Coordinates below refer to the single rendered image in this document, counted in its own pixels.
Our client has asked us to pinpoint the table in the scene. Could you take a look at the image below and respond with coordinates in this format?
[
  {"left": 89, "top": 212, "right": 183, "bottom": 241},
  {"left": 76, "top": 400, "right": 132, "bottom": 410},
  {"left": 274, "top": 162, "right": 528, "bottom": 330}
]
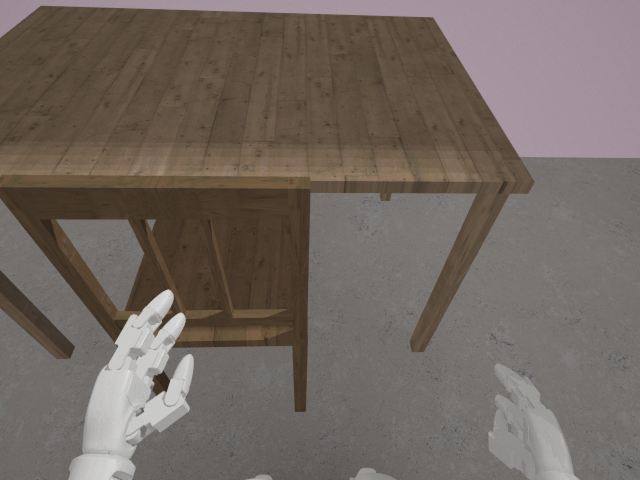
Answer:
[{"left": 0, "top": 6, "right": 535, "bottom": 359}]

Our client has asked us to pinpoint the robot right hand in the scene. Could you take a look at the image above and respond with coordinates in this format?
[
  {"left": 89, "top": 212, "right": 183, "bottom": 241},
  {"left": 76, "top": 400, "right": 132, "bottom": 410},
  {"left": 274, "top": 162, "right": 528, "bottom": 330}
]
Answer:
[{"left": 488, "top": 363, "right": 575, "bottom": 480}]

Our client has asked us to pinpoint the robot left hand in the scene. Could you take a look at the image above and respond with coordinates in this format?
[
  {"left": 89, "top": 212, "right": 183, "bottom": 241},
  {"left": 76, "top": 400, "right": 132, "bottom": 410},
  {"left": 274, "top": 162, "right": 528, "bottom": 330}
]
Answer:
[{"left": 82, "top": 289, "right": 194, "bottom": 459}]

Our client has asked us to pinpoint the left robot forearm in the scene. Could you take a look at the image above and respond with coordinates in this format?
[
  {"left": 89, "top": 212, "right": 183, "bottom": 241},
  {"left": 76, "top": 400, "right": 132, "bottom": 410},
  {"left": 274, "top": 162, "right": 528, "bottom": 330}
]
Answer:
[{"left": 68, "top": 453, "right": 136, "bottom": 480}]

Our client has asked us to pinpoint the chair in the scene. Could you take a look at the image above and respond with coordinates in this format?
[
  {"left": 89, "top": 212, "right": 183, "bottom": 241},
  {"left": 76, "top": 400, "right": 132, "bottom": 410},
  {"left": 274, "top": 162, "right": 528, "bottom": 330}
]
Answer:
[{"left": 0, "top": 175, "right": 310, "bottom": 412}]

